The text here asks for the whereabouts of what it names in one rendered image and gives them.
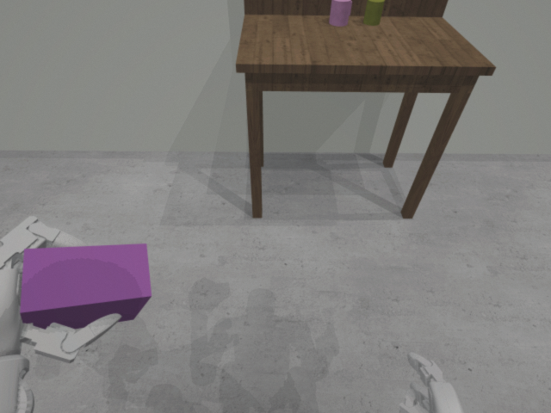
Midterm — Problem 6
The sponge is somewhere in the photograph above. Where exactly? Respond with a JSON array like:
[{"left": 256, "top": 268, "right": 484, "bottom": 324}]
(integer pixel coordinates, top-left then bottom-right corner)
[{"left": 20, "top": 243, "right": 152, "bottom": 330}]

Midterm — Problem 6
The table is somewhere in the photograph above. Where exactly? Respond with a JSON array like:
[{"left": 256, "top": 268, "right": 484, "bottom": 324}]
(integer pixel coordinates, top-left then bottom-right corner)
[{"left": 236, "top": 0, "right": 496, "bottom": 219}]

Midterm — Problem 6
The left robot hand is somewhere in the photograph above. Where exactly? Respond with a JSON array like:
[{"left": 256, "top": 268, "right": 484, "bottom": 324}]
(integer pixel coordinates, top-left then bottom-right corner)
[{"left": 0, "top": 216, "right": 121, "bottom": 363}]

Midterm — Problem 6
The right robot hand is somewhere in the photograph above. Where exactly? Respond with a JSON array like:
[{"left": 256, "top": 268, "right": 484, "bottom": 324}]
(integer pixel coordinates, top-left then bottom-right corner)
[{"left": 399, "top": 352, "right": 464, "bottom": 413}]

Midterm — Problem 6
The robot left forearm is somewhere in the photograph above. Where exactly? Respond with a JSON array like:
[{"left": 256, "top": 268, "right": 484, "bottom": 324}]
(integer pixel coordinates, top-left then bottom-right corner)
[{"left": 0, "top": 354, "right": 34, "bottom": 413}]

